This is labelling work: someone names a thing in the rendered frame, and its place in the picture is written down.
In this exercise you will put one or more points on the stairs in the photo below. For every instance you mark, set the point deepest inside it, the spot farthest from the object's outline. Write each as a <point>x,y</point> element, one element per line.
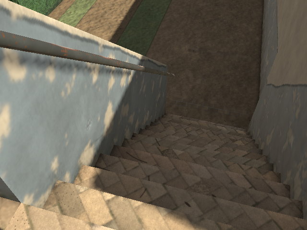
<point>181,173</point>

